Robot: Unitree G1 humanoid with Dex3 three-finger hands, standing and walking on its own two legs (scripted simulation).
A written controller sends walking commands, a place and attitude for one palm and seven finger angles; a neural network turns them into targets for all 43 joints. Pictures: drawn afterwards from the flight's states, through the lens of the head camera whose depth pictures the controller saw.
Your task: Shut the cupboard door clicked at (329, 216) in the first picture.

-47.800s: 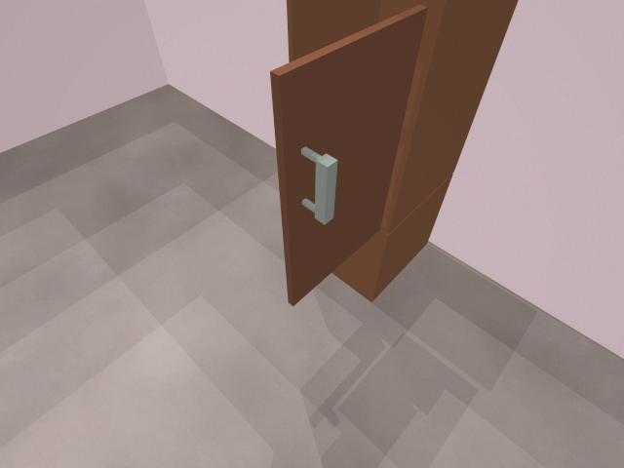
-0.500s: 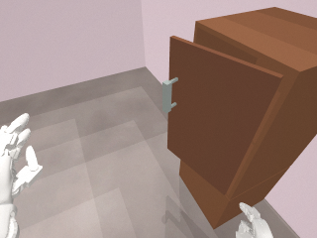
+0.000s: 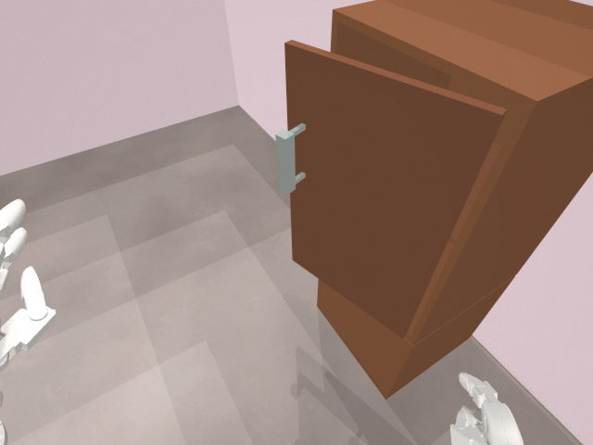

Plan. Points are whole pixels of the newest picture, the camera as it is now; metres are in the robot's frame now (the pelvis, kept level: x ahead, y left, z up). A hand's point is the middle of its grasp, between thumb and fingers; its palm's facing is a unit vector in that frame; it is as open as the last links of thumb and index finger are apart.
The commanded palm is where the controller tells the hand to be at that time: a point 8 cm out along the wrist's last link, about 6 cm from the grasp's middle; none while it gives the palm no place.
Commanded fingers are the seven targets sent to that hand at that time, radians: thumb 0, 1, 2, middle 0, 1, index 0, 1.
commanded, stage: step back with the hand held close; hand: left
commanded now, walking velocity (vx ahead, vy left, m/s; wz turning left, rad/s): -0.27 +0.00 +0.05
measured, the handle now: (293, 158) +0.62 +0.06 +0.05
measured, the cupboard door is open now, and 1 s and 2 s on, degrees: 17 17 17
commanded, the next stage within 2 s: stop stepping back and stand still in 1.60 s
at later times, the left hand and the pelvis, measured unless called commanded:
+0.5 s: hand (12, 396) +0.13 +0.25 +0.16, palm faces +0.44 -0.78 -0.46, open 7.4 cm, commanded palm +0.07 +0.29 +0.18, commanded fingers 0.00 0.90 0.90 -0.20 -0.30 -0.20 -0.30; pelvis -0.07 -0.01 -0.01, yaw +1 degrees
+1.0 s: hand out of the picture +0.05 +0.23 +0.17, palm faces +0.42 -0.77 -0.49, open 7.4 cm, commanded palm -0.01 +0.27 +0.18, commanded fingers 0.00 0.90 0.90 -0.20 -0.30 -0.20 -0.30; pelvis -0.15 -0.03 -0.01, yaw +2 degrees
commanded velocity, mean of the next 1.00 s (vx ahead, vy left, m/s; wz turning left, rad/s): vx -0.34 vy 0.00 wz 0.03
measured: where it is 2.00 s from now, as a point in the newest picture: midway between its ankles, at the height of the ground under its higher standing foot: outside the picture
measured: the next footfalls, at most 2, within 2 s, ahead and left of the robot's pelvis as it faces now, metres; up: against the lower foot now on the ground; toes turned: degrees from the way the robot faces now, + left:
right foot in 0.80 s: -0.06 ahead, -0.15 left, +0.00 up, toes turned +6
left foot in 1.20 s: -0.10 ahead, +0.11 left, +0.00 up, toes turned +4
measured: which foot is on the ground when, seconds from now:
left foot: down 0.00-1.00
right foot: down 0.00-0.72, up 0.74-0.78, down 0.80-1.00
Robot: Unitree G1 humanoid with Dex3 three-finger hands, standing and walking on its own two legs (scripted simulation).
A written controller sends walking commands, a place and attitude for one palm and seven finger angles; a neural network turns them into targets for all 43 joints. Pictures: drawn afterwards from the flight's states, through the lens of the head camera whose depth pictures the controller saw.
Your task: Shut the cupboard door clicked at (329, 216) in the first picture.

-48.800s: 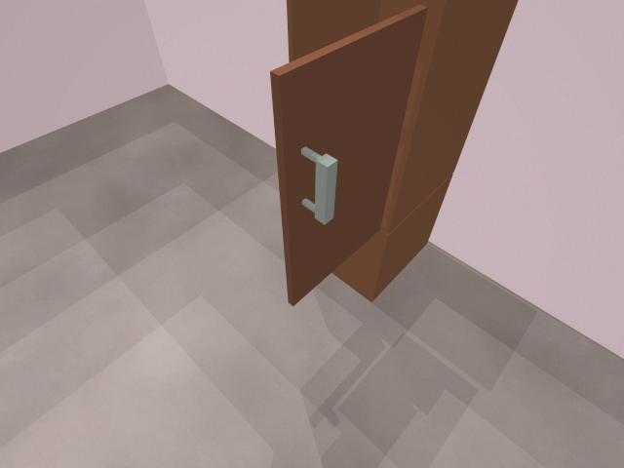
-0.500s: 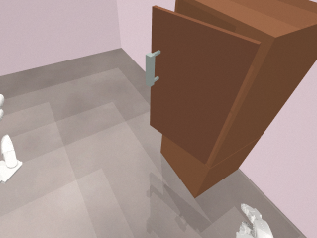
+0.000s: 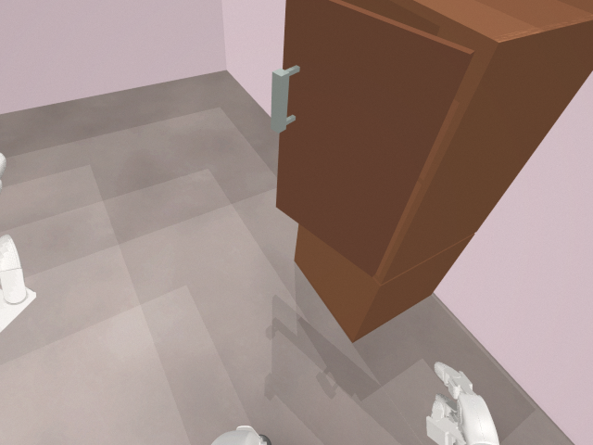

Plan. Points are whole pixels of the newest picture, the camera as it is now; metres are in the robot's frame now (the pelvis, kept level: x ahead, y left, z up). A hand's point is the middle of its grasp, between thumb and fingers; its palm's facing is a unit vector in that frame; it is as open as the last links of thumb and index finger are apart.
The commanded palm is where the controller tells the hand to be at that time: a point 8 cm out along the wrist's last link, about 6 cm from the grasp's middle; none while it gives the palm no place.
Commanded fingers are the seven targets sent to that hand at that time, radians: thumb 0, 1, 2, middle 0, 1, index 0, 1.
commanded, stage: step back with the hand held close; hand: left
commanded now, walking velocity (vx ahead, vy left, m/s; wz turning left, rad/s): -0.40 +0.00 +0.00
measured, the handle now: (286, 99) +0.77 +0.06 +0.06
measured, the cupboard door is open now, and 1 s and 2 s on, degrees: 17 17 17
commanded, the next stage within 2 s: stop stepping back and stand still in 0.60 s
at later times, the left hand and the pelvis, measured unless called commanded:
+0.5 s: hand out of the picture +0.10 +0.28 +0.19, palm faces +0.40 -0.82 -0.41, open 7.4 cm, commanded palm +0.04 +0.32 +0.20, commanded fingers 0.00 0.90 0.90 -0.20 -0.30 -0.20 -0.30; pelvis -0.11 +0.02 +0.01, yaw -1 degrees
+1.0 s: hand out of the picture -0.07 +0.33 +0.20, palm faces +0.40 -0.82 -0.41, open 7.4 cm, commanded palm -0.11 +0.37 +0.20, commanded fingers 0.00 0.90 0.90 -0.20 -0.30 -0.20 -0.30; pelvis -0.26 +0.08 +0.01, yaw -4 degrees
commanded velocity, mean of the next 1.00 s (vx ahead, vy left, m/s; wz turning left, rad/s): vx -0.18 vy -0.03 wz -0.01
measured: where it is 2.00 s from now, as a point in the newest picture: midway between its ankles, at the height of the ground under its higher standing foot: outside the picture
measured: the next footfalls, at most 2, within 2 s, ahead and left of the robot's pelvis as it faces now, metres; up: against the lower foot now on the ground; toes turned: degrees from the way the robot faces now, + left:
left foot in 0.20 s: +0.05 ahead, +0.14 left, +0.00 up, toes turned +2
right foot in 0.32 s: -0.06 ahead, -0.11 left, +0.00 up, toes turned +4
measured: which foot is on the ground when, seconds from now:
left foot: down 0.00-0.02, up 0.04-0.18, down 0.20-0.94, up 0.96-1.00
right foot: down 0.00-0.24, up 0.26-0.30, down 0.32-0.64, up 0.66-0.92, down 0.94-1.00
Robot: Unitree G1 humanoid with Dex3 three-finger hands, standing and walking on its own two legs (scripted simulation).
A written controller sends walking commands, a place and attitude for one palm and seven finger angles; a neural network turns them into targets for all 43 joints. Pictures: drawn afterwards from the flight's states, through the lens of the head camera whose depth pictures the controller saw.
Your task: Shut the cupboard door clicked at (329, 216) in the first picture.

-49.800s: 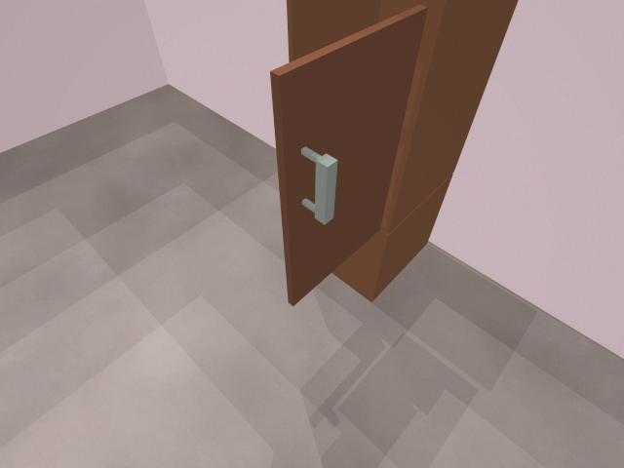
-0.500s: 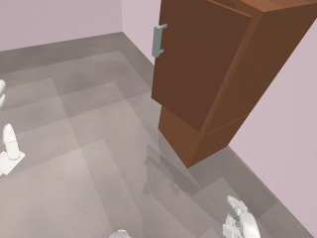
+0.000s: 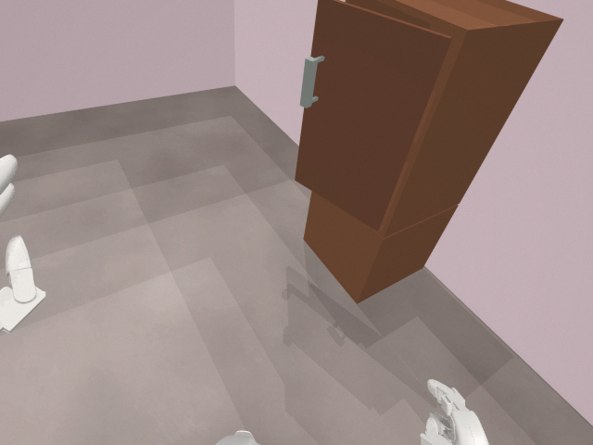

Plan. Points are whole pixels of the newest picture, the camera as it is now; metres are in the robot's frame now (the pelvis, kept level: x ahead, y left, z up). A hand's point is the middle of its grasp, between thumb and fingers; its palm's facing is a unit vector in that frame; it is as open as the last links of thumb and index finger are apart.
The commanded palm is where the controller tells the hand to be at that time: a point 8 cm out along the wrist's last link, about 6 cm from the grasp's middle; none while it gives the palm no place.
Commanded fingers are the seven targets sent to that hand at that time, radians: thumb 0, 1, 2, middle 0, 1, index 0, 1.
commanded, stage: stop stepping back and stand still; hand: left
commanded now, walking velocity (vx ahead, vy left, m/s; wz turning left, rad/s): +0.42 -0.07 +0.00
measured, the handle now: (313, 81) +1.03 +0.05 +0.06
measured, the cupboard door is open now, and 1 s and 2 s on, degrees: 17 17 17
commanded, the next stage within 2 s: let the arm hang, fingers relaxed in 1.14 s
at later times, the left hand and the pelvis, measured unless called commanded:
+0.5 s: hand out of the picture +0.14 +0.29 +0.20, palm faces +0.48 -0.73 -0.48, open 7.4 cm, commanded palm +0.09 +0.31 +0.19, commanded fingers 0.00 0.90 0.90 -0.20 -0.30 -0.20 -0.30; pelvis -0.06 +0.02 +0.01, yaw -2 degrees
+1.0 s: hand out of the picture +0.20 +0.32 +0.18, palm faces +0.40 -0.81 -0.44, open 7.4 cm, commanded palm +0.13 +0.35 +0.19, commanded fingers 0.00 0.90 0.90 -0.20 -0.30 -0.20 -0.30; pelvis -0.02 +0.06 +0.01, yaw -2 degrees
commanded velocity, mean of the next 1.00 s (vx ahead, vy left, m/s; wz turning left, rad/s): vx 0.07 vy -0.05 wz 0.00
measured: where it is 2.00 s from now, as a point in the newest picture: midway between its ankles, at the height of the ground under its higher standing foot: outside the picture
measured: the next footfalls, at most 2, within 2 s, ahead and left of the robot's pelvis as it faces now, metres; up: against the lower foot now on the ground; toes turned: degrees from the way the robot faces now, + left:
left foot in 0.10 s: +0.10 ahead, +0.11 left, +0.00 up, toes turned +3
right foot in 0.40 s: -0.03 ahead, -0.05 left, +0.00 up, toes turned -5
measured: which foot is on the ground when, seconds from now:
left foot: up 0.00-0.08, down 0.10-0.40, up 0.42-0.72, down 0.74-1.00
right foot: down 0.00-0.12, up 0.14-0.38, down 0.40-1.00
